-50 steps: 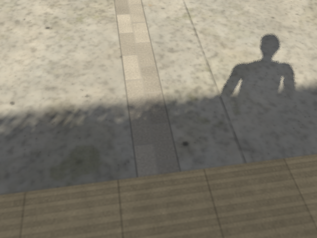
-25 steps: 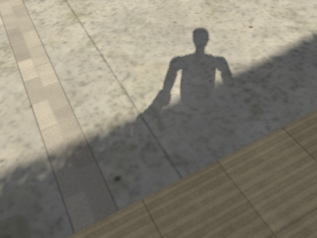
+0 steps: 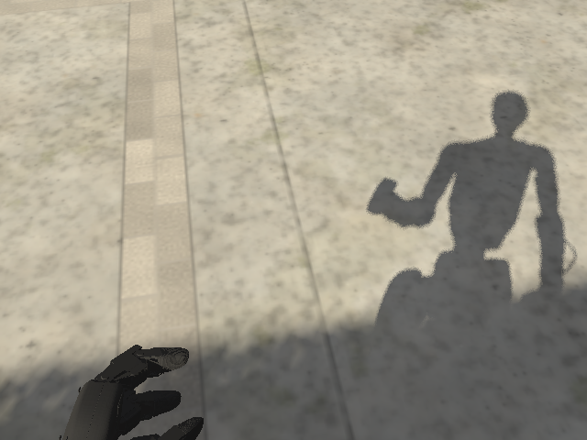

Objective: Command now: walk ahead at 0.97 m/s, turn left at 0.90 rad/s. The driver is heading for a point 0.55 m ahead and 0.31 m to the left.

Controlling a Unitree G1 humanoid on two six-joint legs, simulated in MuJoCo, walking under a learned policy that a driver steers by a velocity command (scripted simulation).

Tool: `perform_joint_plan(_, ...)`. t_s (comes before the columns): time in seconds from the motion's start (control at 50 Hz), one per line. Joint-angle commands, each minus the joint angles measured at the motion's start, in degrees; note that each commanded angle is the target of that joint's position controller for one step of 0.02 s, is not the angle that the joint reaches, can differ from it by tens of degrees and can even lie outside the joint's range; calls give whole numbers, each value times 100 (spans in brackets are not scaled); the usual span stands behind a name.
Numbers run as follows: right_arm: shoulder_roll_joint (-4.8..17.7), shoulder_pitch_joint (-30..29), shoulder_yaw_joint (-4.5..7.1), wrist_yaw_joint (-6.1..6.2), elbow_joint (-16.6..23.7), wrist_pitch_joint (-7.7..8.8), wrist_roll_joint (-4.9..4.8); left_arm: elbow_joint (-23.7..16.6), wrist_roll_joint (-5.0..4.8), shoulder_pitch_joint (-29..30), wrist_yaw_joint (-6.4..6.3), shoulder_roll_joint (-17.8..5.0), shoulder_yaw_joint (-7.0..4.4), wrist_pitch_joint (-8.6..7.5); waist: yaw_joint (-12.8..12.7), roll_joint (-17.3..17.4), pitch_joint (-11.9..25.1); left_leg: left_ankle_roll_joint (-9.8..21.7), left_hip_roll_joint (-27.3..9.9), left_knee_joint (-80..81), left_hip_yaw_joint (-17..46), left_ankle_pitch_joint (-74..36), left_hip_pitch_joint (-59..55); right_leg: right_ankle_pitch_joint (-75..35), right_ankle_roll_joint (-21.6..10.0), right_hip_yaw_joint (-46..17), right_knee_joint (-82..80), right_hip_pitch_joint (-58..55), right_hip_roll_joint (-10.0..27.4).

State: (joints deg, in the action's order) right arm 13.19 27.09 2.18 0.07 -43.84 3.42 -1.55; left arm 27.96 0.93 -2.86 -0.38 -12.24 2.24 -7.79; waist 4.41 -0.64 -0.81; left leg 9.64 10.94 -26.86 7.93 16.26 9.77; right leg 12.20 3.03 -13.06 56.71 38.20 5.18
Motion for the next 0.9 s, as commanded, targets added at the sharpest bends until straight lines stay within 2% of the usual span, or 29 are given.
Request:
perform_joint_plan(0.02,1181,-880,351,173,627,108,-172,-370,-92,238,-54,-583,-259,58,-221,402,-335,525,-734,1313,1239,615,2623,-1152,380,995,-1708,-2349,-529)
perform_joint_plan(0.08,1051,-654,348,197,535,-1,-195,-257,-411,45,-73,-891,-470,61,-205,713,29,237,-927,518,1677,999,1321,-944,510,663,-2547,-2453,-620)
perform_joint_plan(0.1,960,-681,330,176,549,-30,-152,-164,-450,-288,-75,-1008,-574,45,-413,764,213,79,-973,61,1706,826,1062,-672,399,677,-2606,-2756,-590)
perform_joint_plan(0.12,877,-824,296,120,617,-20,-78,-10,-464,-1099,-73,-1184,-724,18,-925,790,611,-163,-882,-933,1555,195,1100,-366,236,739,-2520,-3580,-507)
perform_joint_plan(0.14,402,-921,147,47,809,5,53,228,-410,-2347,-79,-1463,-855,14,-1487,232,1501,-446,-684,-2914,1103,181,1836,519,-51,-2,-2343,-5238,221)
perform_joint_plan(0.16,-317,-278,-55,30,1138,74,-30,316,-72,-2760,-15,-2096,-902,43,-994,-2245,2043,-624,-296,-5124,633,2166,3334,2234,-776,-3133,-3562,-6414,1550)
perform_joint_plan(0.18,120,-69,-61,39,1196,99,-357,292,-44,-2366,73,-2054,-937,49,-758,-2648,1783,-648,-836,-6105,297,1270,4491,4585,-1316,-5107,-4420,-6086,2126)
perform_joint_plan(0.2,566,-729,31,65,1147,29,-327,201,-95,-1931,45,-1496,-842,72,-945,-1513,807,-695,-1156,-6413,47,606,4732,4345,-1240,-4142,-4421,-5372,1842)
perform_joint_plan(0.24,708,-1524,102,1,1281,-40,-8,445,-26,-1794,27,-1150,-743,144,-958,-235,79,-659,-1542,-5944,-177,49,4251,1896,-1003,-1878,-4141,-4189,1219)
perform_joint_plan(0.28,678,-1675,146,-108,1395,-127,-90,732,-24,-1632,18,-809,-649,122,-748,-539,-198,-648,-1788,-5453,-113,-85,3902,810,-868,-690,-4186,-3641,895)
perform_joint_plan(0.32,527,-1806,102,-169,1496,-218,-136,1001,-92,-1746,34,-655,-610,98,-681,-578,-270,-623,-1874,-5267,-160,-153,4086,165,-849,-113,-4268,-3655,887)
perform_joint_plan(0.4,549,-2202,45,-270,1672,-210,-67,1240,-16,-1686,-28,-988,-667,96,-590,-305,-630,-736,-1855,-4432,-285,-967,4371,-832,-878,943,-4630,-3546,938)
perform_joint_plan(0.48,510,-3117,-10,-449,1848,-92,-65,1529,-8,-2063,-85,-1285,-686,105,-904,-20,-1015,-540,-1658,-2743,-1057,-1780,3963,-1873,-556,1924,-4889,-3812,776)
perform_joint_plan(0.54,723,-3165,98,-519,1860,-43,-79,1644,-9,-2195,-169,-1748,-751,176,-653,-483,-601,-238,-897,-1973,-1921,-1579,2438,-6192,-299,2510,-4156,-4088,702)
perform_joint_plan(0.56,871,-2829,183,-509,1824,-69,-95,1649,-26,-2174,-221,-1936,-797,236,-342,-787,-337,-142,-706,-1956,-2001,-1255,1981,-7488,-288,2536,-3531,-4257,824)
perform_joint_plan(0.58,1135,-1974,337,-483,1631,-116,-130,1583,-27,-1993,-252,-2065,-838,303,191,-978,109,11,-562,-1996,-1977,-950,1031,-8336,-345,2518,-2456,-4141,934)
perform_joint_plan(0.6,1548,-527,565,-427,1230,-179,-129,1399,-34,-1623,-238,-2066,-856,310,895,-970,719,300,-560,-1697,-1677,-988,-749,-8351,-428,2375,-947,-3352,923)
perform_joint_plan(0.62,1733,556,685,-318,806,-228,-148,1234,-102,-1340,-205,-1776,-795,221,1262,-133,807,585,-952,-773,-825,-1646,-2555,-4108,-313,2352,1344,-1812,187)
perform_joint_plan(0.64,1976,123,603,-268,872,-207,-12,909,98,-1691,-117,-690,-471,-24,225,1933,891,984,-1616,-1009,1131,-2111,-3500,1948,-257,1769,3525,144,-774)
perform_joint_plan(0.66,1813,-77,561,-227,1162,-90,154,508,-217,-1851,-28,-880,-397,-278,115,1762,2350,2030,-2633,415,3961,1143,-4184,1868,-376,391,4062,1220,-823)
perform_joint_plan(0.68,1494,44,536,-212,1139,6,127,388,-334,-1003,-25,-1329,-468,-380,381,582,1687,1600,-2556,1190,4205,1903,-3489,1250,-520,304,3463,1374,-543)
perform_joint_plan(0.7,1413,-270,489,-232,1073,104,114,323,-355,-806,-36,-1247,-467,-385,-37,-199,689,1387,-2457,1411,3807,1592,-2293,926,-528,385,2780,1287,-383)
perform_joint_plan(0.72,1284,-692,437,-251,1105,181,120,485,-229,-953,-59,-1145,-459,-317,-405,-678,315,1234,-2213,1381,3345,1057,-1253,717,-438,312,2302,733,-150)
perform_joint_plan(0.76,1054,-1444,340,-177,1196,190,211,678,-117,-1354,-25,-1243,-542,-77,-932,-312,-250,1107,-1828,1406,2216,-1166,225,606,-119,438,1654,-28,90)
perform_joint_plan(0.78,936,-1552,297,-122,1127,178,142,680,-59,-1311,-24,-1266,-557,7,-961,-264,-396,996,-1728,1333,1636,-2248,776,634,24,644,1172,-314,210)
perform_joint_plan(0.82,945,-1503,260,39,916,138,111,411,143,-683,-16,-916,-449,1,-765,-154,-556,660,-1129,1140,512,-3882,1761,-317,183,1247,-31,-923,-35)
perform_joint_plan(0.84,960,-1402,271,110,776,90,87,382,196,-455,25,-665,-369,-17,-636,-63,-454,436,-801,926,73,-3882,2011,-1141,161,1436,-805,-1386,-198)
perform_joint_plan(0.86,959,-1029,282,147,612,53,63,382,194,-216,71,-505,-325,-43,-349,-12,-225,256,-682,813,-46,-3408,1976,-2165,111,1552,-1474,-1817,-420)
perform_joint_plan(0.9,1052,-455,310,148,360,0,9,240,61,211,130,-528,-358,-46,40,259,13,111,-896,798,263,-2441,1479,-3226,22,1473,-2341,-2067,-687)
